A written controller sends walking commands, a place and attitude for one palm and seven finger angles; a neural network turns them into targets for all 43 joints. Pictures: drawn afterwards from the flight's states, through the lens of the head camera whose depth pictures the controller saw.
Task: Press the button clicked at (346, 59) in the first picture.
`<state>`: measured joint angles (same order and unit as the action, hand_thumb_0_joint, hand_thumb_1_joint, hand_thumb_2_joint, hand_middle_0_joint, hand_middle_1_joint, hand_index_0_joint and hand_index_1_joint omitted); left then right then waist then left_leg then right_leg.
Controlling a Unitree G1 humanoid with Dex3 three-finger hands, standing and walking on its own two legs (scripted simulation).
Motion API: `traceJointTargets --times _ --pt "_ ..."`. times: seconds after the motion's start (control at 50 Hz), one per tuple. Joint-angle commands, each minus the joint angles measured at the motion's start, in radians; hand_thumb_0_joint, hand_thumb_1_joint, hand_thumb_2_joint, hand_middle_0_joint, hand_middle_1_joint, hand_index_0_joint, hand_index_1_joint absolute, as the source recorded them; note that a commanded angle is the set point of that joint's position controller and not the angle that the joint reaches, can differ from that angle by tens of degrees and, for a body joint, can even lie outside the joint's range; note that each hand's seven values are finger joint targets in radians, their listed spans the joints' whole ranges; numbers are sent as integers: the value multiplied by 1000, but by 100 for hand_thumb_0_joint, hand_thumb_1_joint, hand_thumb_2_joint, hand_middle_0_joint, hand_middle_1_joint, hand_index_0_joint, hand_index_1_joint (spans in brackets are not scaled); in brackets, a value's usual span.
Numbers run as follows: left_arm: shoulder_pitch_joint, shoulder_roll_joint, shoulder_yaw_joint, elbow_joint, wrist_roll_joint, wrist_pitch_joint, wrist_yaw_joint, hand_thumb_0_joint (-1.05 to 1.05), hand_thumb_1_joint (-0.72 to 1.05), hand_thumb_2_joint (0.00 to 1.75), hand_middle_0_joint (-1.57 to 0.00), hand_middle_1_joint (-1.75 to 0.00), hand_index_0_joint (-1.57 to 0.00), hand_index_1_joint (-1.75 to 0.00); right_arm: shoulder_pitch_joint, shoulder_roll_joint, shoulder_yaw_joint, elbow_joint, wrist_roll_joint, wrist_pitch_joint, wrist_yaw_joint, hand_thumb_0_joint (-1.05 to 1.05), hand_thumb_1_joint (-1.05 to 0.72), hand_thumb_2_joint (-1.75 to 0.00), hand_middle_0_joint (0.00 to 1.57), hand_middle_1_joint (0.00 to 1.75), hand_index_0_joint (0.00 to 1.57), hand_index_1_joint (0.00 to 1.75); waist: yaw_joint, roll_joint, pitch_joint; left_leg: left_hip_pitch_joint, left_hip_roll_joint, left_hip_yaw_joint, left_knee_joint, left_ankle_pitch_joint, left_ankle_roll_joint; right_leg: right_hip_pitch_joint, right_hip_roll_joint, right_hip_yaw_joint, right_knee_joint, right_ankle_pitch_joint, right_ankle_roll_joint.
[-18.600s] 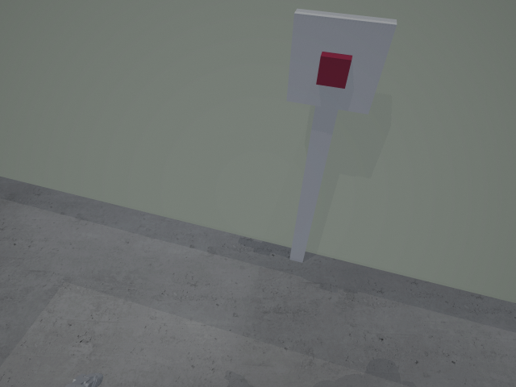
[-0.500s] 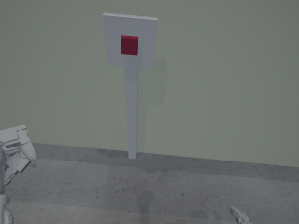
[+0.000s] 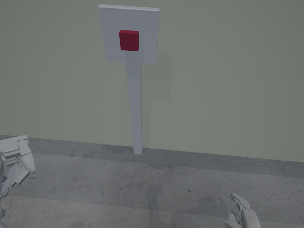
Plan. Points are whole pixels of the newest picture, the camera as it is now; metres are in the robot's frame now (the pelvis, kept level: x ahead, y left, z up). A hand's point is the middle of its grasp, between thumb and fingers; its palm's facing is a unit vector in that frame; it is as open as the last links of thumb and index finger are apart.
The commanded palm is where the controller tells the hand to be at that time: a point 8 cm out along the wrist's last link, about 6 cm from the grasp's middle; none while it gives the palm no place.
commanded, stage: stop stepping back and stand still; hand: left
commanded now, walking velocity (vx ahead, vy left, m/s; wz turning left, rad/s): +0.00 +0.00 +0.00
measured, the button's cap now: (129, 40) +0.70 +0.13 +0.15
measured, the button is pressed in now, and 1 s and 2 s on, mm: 0 0 0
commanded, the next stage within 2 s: let the arm hang, fingers relaxed in 0.20 s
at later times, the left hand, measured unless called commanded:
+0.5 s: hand out of the picture +0.13 +0.24 -0.11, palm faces +0.01 -0.93 -0.36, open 3.0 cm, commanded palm none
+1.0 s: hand out of the picture -0.08 +0.20 -0.17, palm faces +0.05 -0.97 -0.23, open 6.6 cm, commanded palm none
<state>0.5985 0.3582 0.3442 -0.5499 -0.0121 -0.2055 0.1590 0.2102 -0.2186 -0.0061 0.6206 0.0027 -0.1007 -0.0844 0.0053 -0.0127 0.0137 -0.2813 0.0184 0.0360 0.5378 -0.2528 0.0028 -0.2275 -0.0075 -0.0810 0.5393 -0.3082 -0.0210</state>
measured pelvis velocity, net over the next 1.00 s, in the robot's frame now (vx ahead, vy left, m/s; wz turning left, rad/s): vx -0.03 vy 0.01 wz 0.02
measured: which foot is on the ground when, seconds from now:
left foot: down 0.00-1.00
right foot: down 0.00-1.00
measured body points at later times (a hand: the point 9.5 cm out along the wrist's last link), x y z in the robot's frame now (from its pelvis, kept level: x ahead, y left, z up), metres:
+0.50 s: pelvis -0.02 +0.01 -0.01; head +0.00 +0.00 +0.44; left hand +0.13 +0.29 -0.08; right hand +0.13 -0.25 -0.13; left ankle +0.02 +0.12 -0.73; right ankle -0.01 -0.10 -0.73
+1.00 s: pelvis -0.03 +0.01 +0.01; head -0.01 +0.01 +0.45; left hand -0.08 +0.25 -0.15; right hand -0.04 -0.19 -0.16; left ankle +0.02 +0.12 -0.73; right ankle -0.01 -0.10 -0.73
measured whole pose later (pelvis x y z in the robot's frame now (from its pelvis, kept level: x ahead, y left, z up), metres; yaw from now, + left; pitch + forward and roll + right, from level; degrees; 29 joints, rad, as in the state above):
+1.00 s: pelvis -0.03 +0.01 +0.01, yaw +1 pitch -1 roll -1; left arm 0.34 0.17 0.02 1.16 0.01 0.02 0.03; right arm 0.32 -0.12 0.00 1.11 -0.02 0.03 -0.02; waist 0.00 0.03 0.05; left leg -0.27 0.00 0.02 0.46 -0.17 0.02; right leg -0.20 -0.02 -0.10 0.45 -0.23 -0.01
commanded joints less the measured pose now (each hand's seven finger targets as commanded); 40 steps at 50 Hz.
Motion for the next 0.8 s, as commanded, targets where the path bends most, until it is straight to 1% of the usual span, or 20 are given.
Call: traceJointTargets --times 0.0,0.06,0.1,0.14,0.26,0.28,0.3,0.32,0.36,0.38,0.42,0.44,0.48,0.52,0.56,0.58,0.62,0.66,0.7,0.78 --pt "25 170 133 -229 -9 -75 13 0 90 90 -130 -150 -130 -150 -78 -99 -33 -174 3 -58 6 0 -90 -90 20 30 20 30 -1 65 -123 28 86 -96 -89 323 26 105 -51 97 -87 326 15" --pt "66 162 136 -215 -22 -71 10 0 90 90 -130 -150 -130 -150 -71 -97 -37 -183 5 -45 15 0 -90 -90 20 30 20 30 -9 45 -171 58 63 -61 -51 347 9 124 -77 126 -98 443 3" --pt "83 158 132 -199 -28 -64 8 0 90 90 -130 -150 -130 -150 -75 -97 -35 -189 6 -36 15 0 -90 -90 20 30 20 30 -10 40 -165 64 61 -58 -50 351 7 115 -82 129 -105 463 3" --pt "78 163 135 -196 -30 -60 7 0 90 90 -130 -150 -130 -150 -80 -96 -33 -194 6 -28 13 0 -90 -90 20 30 20 30 -10 23 -159 62 61 -59 -62 343 7 113 -75 119 -110 445 7" --pt "43 165 123 -197 -29 -51 7 0 90 90 -130 -150 -130 -150 -93 -97 -28 -197 3 -23 5 0 -90 -90 20 30 20 30 -4 34 -120 58 61 -71 -103 260 15 83 -60 114 -151 308 16" --pt "-118 60 -278 619 41 79 -127 0 90 90 -130 -150 -130 -150 -158 -238 -74 52 11 -90 101 0 -90 -90 20 30 20 30 -51 39 -29 22 93 -83 39 342 14 -93 -116 49 -34 317 -7" --pt "-141 72 -225 645 46 159 -151 0 90 90 -126 -146 -126 -146 -75 -268 -87 59 7 -18 104 0 -90 -90 20 30 20 30 -26 50 -69 5 106 -93 9 304 19 -81 -131 110 -54 254 -17" --pt "-167 61 -223 682 52 175 -154 0 90 90 -123 -142 -123 -142 -51 -225 -75 50 -1 12 101 0 -90 -90 20 30 20 30 -23 0 -80 -19 105 -110 11 229 38 -77 -116 87 -42 204 -21" --pt "-241 61 -239 789 51 183 -161 0 90 90 -115 -134 -115 -134 -61 -223 -55 49 -16 39 97 0 -90 -90 20 30 20 30 -15 -90 -55 -79 102 -155 -12 161 63 -63 -99 85 -35 116 -26" --pt "-270 66 -247 853 53 184 -160 0 90 90 -112 -130 -112 -130 -64 -221 -51 55 -22 48 96 0 -90 -90 20 30 20 30 -13 -131 -67 -79 94 -159 -15 166 61 -40 -104 94 -43 108 -34" --pt "-319 68 -261 997 48 189 -156 0 90 90 -104 -122 -104 -122 -68 -210 -45 91 -30 67 93 0 -90 -90 20 30 20 30 -13 -141 -69 -40 64 -137 -4 185 51 -35 -134 124 -73 140 -52" --pt "-339 64 -271 1068 44 195 -152 0 90 90 -101 -118 -101 -118 -58 -197 -38 117 -32 78 91 0 -90 -90 20 30 20 30 -16 -127 -78 -15 55 -126 -4 192 42 -28 -142 128 -84 151 -56" --pt "-359 31 -293 1195 37 212 -143 0 90 90 -93 -110 -93 -110 -41 -159 -19 164 -36 95 89 0 -90 -90 20 30 20 30 -13 10 -59 -16 66 -143 -67 173 39 -11 -115 102 -82 83 -42" --pt "-341 16 -304 1309 32 215 -141 0 90 90 -86 -102 -86 -102 -44 -141 -9 213 -34 99 84 0 -90 -90 20 30 20 30 3 102 -50 -46 77 -154 -123 132 43 50 -95 99 -97 61 -23" --pt "-332 6 -306 1399 28 212 -140 0 90 90 -79 -94 -79 -94 -23 -127 -5 260 -30 101 78 0 -90 -90 20 30 20 30 2 132 -48 -40 73 -147 -145 89 36 72 -96 103 -127 49 -27" --pt "-323 7 -307 1432 28 211 -139 0 90 90 -75 -90 -75 -90 -14 -125 -5 278 -28 104 75 0 -90 -90 20 30 20 30 4 118 -36 -29 74 -146 -148 81 35 67 -96 98 -144 43 -28" --pt "-301 -32 -294 1492 29 211 -137 0 90 90 -68 -82 -68 -82 19 -98 -10 314 -32 108 68 0 -90 -90 20 30 20 30 3 192 -35 -28 76 -143 -166 26 34 78 -96 89 -164 33 -35" --pt "-293 -31 -300 1540 25 211 -138 0 90 90 -60 -74 -60 -74 48 -91 -11 346 -29 112 64 0 -90 -90 20 30 20 30 1 183 -17 -36 78 -153 -194 -32 34 77 -91 85 -178 12 -36" --pt "-288 -39 -304 1577 24 210 -138 0 90 90 -53 -66 -53 -66 83 -87 -15 373 -25 113 61 0 -90 -90 20 30 20 30 -3 110 6 -30 87 -163 -211 -49 37 65 -89 75 -192 2 -32" --pt "-263 -50 -308 1629 24 208 -134 0 90 90 -38 -50 -38 -50 127 -75 -21 414 -22 117 59 0 -90 -90 20 30 20 30 -4 36 50 -25 79 -154 -220 -86 39 34 -89 76 -215 -41 -31"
